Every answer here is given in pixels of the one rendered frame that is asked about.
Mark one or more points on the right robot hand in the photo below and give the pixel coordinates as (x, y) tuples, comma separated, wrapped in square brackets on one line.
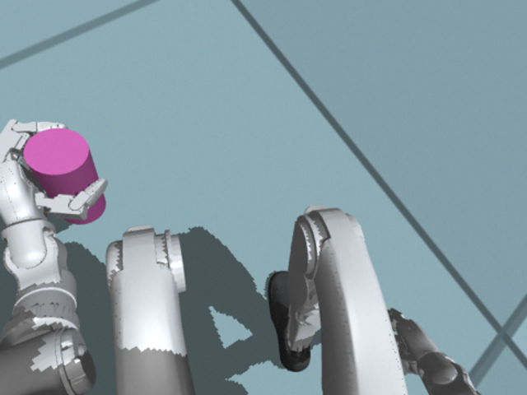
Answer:
[(412, 341)]

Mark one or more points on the left robot arm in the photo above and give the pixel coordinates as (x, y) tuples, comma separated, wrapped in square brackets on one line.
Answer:
[(42, 351)]

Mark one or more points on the can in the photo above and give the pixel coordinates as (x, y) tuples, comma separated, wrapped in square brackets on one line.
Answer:
[(61, 161)]

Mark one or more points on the right robot arm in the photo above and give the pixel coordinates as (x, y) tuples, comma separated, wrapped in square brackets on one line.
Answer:
[(442, 376)]

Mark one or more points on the right robot foot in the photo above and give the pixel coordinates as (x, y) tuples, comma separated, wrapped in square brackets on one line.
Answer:
[(279, 308)]

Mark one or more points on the left robot hand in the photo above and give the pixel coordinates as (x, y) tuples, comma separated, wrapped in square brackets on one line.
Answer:
[(21, 195)]

